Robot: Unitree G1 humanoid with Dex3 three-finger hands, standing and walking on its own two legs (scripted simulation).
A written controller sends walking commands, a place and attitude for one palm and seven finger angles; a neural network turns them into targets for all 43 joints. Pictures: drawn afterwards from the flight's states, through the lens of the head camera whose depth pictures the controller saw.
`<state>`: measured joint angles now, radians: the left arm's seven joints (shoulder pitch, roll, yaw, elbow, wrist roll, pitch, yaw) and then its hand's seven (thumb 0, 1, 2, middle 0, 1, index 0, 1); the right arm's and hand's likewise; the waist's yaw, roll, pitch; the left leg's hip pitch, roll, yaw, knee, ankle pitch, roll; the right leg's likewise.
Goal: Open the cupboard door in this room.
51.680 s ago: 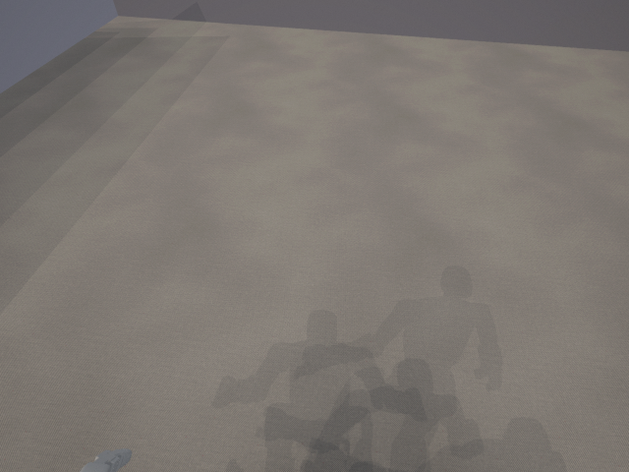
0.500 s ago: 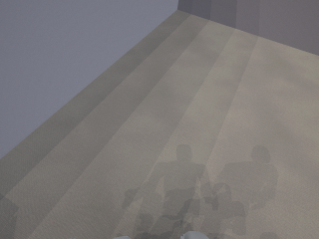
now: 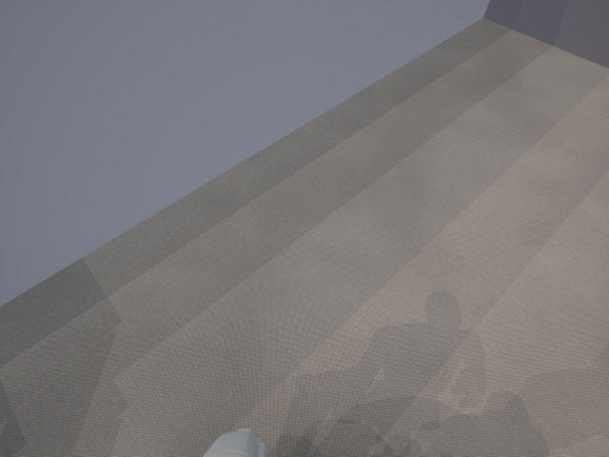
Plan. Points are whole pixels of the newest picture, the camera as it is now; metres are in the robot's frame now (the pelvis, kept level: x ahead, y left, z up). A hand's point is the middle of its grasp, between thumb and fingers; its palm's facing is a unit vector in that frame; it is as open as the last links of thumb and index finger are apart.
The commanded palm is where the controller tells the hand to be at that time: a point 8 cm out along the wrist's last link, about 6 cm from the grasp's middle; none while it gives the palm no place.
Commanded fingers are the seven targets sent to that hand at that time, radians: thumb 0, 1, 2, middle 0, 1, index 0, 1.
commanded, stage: turn to face it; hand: left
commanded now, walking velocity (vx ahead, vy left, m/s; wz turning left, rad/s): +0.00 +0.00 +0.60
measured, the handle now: out of the picture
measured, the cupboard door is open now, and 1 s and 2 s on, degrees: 44 44 44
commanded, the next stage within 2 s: none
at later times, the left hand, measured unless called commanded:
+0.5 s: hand out of the picture +0.06 +0.20 -0.15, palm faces +0.28 -0.90 -0.32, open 7.4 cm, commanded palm none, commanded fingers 0.00 0.90 0.90 -0.20 -0.30 -0.20 -0.30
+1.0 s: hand out of the picture -0.03 +0.21 -0.17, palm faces +0.59 -0.77 -0.24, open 7.4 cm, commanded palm none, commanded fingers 0.00 0.90 0.90 -0.20 -0.30 -0.20 -0.30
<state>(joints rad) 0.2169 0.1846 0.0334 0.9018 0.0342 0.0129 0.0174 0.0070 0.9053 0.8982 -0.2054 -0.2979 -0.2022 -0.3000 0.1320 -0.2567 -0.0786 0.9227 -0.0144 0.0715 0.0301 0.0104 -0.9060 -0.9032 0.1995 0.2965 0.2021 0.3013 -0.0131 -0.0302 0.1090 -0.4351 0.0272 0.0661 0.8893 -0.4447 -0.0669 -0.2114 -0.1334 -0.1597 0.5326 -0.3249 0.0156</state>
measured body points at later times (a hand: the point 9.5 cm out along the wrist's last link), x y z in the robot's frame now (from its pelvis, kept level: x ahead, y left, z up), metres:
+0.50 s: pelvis +0.02 -0.03 -0.01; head +0.07 -0.05 +0.44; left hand +0.04 +0.25 -0.13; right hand +0.17 -0.26 -0.17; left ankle -0.02 +0.11 -0.69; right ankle +0.05 -0.14 -0.74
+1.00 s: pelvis +0.03 -0.01 +0.00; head +0.06 +0.04 +0.44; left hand -0.07 +0.25 -0.16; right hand +0.26 -0.17 -0.13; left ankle -0.02 +0.07 -0.74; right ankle +0.09 -0.16 -0.66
